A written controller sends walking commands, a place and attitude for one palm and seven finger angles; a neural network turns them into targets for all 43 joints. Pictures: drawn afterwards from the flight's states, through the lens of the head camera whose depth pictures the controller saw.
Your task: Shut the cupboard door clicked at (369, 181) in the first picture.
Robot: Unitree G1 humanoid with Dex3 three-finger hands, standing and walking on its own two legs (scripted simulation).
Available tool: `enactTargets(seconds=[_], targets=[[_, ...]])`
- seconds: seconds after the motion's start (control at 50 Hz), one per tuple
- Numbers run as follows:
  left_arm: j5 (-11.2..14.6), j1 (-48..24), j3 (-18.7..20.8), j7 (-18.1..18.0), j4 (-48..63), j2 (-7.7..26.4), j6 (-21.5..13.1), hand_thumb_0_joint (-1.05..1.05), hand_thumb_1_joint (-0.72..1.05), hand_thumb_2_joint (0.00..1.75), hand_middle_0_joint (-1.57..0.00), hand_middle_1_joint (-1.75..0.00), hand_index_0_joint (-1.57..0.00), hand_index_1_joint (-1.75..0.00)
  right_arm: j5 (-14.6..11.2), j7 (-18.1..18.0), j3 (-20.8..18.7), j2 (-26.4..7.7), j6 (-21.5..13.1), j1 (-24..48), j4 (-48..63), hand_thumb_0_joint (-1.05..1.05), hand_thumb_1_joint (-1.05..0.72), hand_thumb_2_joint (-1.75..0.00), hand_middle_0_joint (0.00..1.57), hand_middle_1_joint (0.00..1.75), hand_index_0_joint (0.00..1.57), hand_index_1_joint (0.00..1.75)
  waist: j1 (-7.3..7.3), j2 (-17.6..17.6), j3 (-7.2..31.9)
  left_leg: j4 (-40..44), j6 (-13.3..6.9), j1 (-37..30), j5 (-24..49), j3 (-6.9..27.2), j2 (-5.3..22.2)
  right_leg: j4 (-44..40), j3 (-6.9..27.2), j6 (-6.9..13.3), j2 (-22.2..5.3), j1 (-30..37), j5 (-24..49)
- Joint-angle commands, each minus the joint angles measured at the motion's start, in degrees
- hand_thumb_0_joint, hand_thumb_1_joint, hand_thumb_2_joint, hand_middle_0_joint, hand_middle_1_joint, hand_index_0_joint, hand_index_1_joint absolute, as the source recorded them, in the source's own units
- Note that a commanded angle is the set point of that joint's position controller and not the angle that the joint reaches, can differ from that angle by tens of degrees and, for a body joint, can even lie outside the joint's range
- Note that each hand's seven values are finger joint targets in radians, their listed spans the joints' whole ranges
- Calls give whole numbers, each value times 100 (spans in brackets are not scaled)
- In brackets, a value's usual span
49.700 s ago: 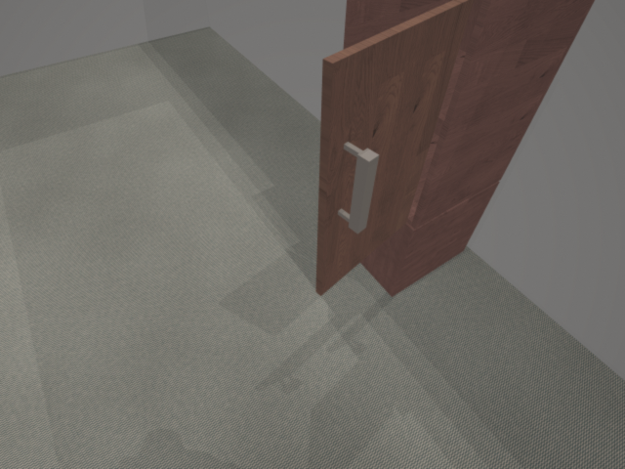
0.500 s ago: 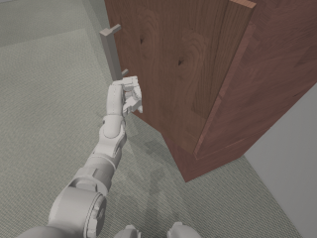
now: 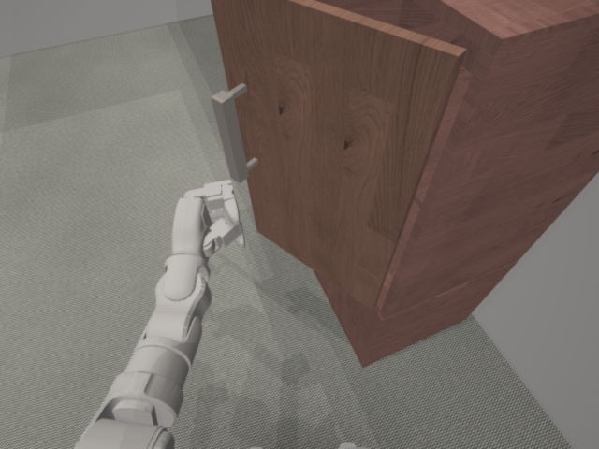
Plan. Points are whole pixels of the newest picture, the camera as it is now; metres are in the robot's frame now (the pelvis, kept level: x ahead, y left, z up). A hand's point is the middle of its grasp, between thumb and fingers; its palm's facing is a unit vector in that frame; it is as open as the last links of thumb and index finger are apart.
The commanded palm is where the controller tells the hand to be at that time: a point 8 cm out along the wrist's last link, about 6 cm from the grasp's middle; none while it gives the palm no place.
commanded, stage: draw the hand back to the body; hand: left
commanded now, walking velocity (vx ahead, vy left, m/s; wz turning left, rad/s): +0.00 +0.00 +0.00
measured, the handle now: (240, 135) +0.61 +0.10 +0.05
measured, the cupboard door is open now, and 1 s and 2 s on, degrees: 28 28 28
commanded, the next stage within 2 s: step back with the hand held close in 1.32 s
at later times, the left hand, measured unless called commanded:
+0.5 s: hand (113, 290) +0.27 +0.19 +0.14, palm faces +0.12 -0.97 -0.20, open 3.2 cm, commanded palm +0.23 +0.24 +0.16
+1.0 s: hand out of the picture +0.19 +0.31 +0.21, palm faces +0.47 -0.76 -0.44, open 6.5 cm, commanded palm +0.14 +0.34 +0.22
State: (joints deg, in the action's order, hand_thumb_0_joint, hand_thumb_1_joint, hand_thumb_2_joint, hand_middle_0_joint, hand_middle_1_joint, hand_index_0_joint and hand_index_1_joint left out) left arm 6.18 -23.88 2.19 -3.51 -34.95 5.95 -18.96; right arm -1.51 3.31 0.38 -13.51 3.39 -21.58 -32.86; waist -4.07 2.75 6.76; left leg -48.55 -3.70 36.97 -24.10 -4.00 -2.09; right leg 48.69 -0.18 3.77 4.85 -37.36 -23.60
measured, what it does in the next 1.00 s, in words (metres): stands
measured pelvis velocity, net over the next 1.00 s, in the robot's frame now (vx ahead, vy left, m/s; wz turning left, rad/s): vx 0.02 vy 0.03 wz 0.05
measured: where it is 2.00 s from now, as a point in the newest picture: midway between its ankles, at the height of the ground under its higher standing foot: outside the picture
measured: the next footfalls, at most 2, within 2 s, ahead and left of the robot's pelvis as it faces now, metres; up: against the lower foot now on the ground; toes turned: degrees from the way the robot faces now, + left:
none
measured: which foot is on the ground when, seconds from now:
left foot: down 0.00-1.00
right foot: down 0.00-1.00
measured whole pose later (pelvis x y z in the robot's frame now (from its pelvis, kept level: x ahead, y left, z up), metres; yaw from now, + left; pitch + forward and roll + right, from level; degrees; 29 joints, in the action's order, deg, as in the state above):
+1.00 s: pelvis +0.02 +0.03 +0.05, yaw +3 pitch -2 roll -1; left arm 5.2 28.4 21.0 -5.0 22.7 22.3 -2.9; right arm -1.7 -2.7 1.1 -14.1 -1.1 -12.5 -34.5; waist 3.4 5.1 1.3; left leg -23.7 -5.5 6.9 -14.4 -0.9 -4.9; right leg 21.3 -1.1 1.3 2.5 -5.2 -13.7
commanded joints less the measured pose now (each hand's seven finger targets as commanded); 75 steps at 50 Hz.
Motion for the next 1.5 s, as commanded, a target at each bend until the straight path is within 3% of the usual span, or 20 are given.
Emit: enactTargets(seconds=[0.0,0.08,0.22,0.24,0.32,0.44,0.52,0.58,0.76,0.88,0.92,0.96,1.0,1.06,1.18,1.26,1.42,1.44,1.46,1.48], targets=[[199,-1318,2,295,2453,641,-191,0,90,90,-130,-150,-130,-150,-117,-161,-263,-690,-349,479,918,0,-90,-90,20,30,20,30,146,-576,1793,695,71,-1287,1653,353,124,-1004,261,-425,-291,1631,2447],[321,-464,-174,567,2948,625,214,0,90,90,-130,-150,-130,-150,-193,-242,-199,-704,-439,751,1017,0,-90,-90,20,30,20,30,174,-337,1253,963,73,-1563,1458,429,147,-1258,184,-360,-310,1513,1926],[542,375,83,834,4256,1017,772,0,90,90,-116,-135,-116,-135,-249,-392,-83,-672,-607,1261,1238,0,-90,-90,20,30,20,30,318,-293,1109,1298,109,-2018,1618,579,184,-1386,11,-229,-337,1833,1882],[71,544,-353,570,4792,1134,818,0,90,90,-113,-132,-113,-132,-193,-488,-84,-510,-500,1478,1256,0,-90,-90,20,30,20,30,423,-251,955,1619,144,-2251,1706,669,192,-1757,285,-212,-471,2041,1885],[-80,1306,-130,204,4880,1224,1229,0,90,90,-102,-120,-102,-120,-118,-670,13,-489,-320,1574,1175,0,-90,-90,20,30,20,30,397,-521,423,1993,126,-2493,1802,653,258,-2134,249,-245,-496,2376,2027],[-176,1842,219,24,5521,1446,1441,0,90,90,-86,-102,-86,-102,-51,-734,114,-439,-260,1771,1138,0,-90,-90,20,30,20,30,477,86,309,2431,208,-3126,2134,692,287,-2532,127,-164,-478,2793,2030],[-189,2577,421,-45,6134,1571,1502,0,90,90,-75,-90,-75,-90,8,-688,132,-462,-348,1817,1132,0,-90,-90,20,30,20,30,548,184,263,2617,319,-3377,2825,776,368,-2671,41,-146,-452,3032,2287],[-209,3125,765,-89,6144,1795,1560,0,90,90,-67,-81,-67,-81,58,-667,90,-527,-378,1799,1058,0,-90,-90,20,30,20,30,585,-261,113,2686,344,-3303,2999,770,384,-2793,34,-158,-435,3155,2401],[-183,3907,1728,-202,6879,2286,1381,0,90,90,-42,-54,-42,-54,40,-646,-11,-533,-563,1846,944,0,-90,-90,20,30,20,30,716,270,142,2822,460,-3332,3013,870,412,-2853,-21,-157,-442,3333,2132],[-106,4704,2508,-232,6932,2702,1268,0,90,90,-25,-36,-25,-36,7,-619,-130,-608,-711,1792,838,0,-90,-90,20,30,20,30,785,-22,-48,2805,455,-3079,2938,820,430,-2913,-4,-169,-438,3350,2125],[-81,4795,2712,-245,6965,2770,1220,0,90,90,-20,-30,-20,-30,-7,-626,-141,-594,-757,1787,813,0,-90,-90,20,30,20,30,794,177,-169,2831,479,-3041,2842,839,443,-2893,-9,-175,-442,3263,2029],[-123,4677,2279,-208,6846,2356,1198,0,90,90,-20,-30,-20,-30,-8,-604,-166,-626,-803,1751,761,0,-90,-90,20,30,20,30,682,170,-423,2876,477,-3060,2625,869,464,-2916,-27,-196,-448,2993,1831],[-138,4553,2144,-213,6776,2277,1202,0,90,90,-20,-30,-20,-30,0,-605,-193,-685,-849,1731,752,0,-90,-90,20,30,20,30,660,55,-468,2932,452,-3061,2378,916,473,-2931,-17,-199,-455,2948,1695],[-154,4470,2224,-255,6766,2389,1171,0,90,90,-20,-30,-20,-30,7,-642,-201,-677,-880,1741,752,0,-90,-90,20,30,20,30,681,-139,-378,2953,362,-3006,1929,857,408,-2954,5,-201,-452,2986,1520],[-166,4407,2560,-325,7028,2751,1095,0,90,90,-20,-30,-20,-30,32,-687,-140,-641,-994,1810,694,0,-90,-90,20,30,20,30,792,245,-281,3005,378,-2878,1867,884,383,-2967,42,-153,-450,3259,1529],[-138,4497,2467,-294,6905,2557,1116,0,90,90,-20,-30,-20,-30,37,-671,-114,-584,-996,1806,684,0,-90,-90,20,30,20,30,767,320,-530,3032,412,-2860,1932,865,387,-2976,21,-144,-431,3159,1565],[-127,4498,2415,-243,6907,2519,1120,0,90,90,-20,-30,-20,-30,39,-634,-146,-614,-950,1813,717,0,-90,-90,20,30,20,30,753,127,-393,3009,351,-2938,1946,806,382,-3029,56,-167,-444,3187,1575],[-166,3806,3198,-312,7317,3293,822,0,90,90,-20,-30,-20,-30,-15,-661,-209,-801,-881,1841,915,0,-90,-90,20,30,20,30,563,164,-533,2825,92,-2397,1312,953,510,-3128,715,-162,-738,3023,1723],[-118,4461,2914,-289,6797,2862,757,0,90,90,-20,-30,-20,-30,27,-703,-203,-710,-826,1756,778,0,-90,-90,20,30,20,30,538,-132,-422,2624,43,-2528,1334,961,449,-3196,822,-114,-932,2850,1723],[-123,4576,2874,-269,6751,2803,709,0,90,90,-20,-30,-20,-30,36,-684,-221,-716,-780,1742,774,0,-90,-90,20,30,20,30,536,-228,-396,2508,72,-2526,1488,973,443,-3199,877,-76,-1027,2788,1873]])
